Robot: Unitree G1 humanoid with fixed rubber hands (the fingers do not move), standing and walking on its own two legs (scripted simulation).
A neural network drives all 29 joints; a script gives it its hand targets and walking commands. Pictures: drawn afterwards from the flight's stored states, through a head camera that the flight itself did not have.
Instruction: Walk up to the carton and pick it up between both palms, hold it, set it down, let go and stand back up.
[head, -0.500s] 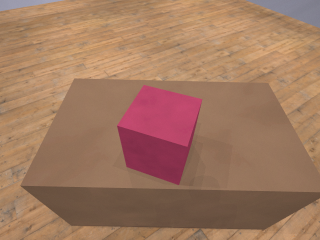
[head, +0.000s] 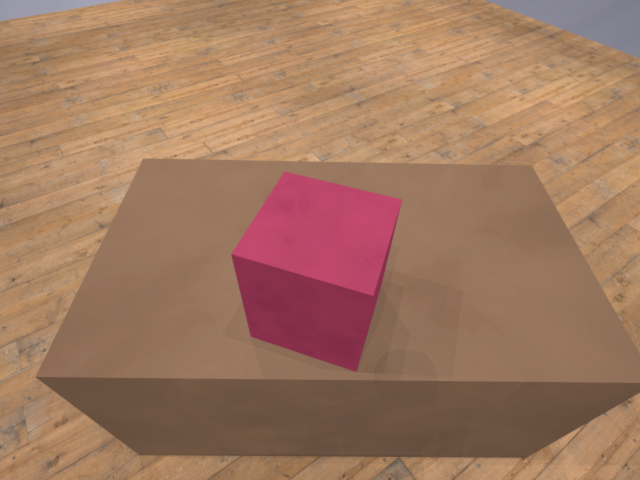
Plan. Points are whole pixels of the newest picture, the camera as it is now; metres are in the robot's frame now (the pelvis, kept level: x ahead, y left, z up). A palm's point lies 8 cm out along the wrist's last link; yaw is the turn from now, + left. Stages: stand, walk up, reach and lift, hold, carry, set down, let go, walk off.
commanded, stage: stand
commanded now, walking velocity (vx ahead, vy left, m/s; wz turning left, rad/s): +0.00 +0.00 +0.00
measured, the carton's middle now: (320, 273) +0.47 +0.00 -0.09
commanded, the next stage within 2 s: none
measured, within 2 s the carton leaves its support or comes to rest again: neither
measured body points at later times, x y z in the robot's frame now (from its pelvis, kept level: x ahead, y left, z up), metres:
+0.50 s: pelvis +0.00 +0.00 +0.00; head +0.01 +0.00 +0.45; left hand +0.02 +0.25 -0.15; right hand +0.00 -0.25 -0.15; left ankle -0.03 +0.13 -0.74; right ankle +0.03 -0.12 -0.74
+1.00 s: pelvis +0.00 +0.00 +0.00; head +0.01 +0.00 +0.45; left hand +0.02 +0.25 -0.15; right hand +0.00 -0.25 -0.15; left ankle -0.03 +0.13 -0.74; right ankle +0.03 -0.12 -0.74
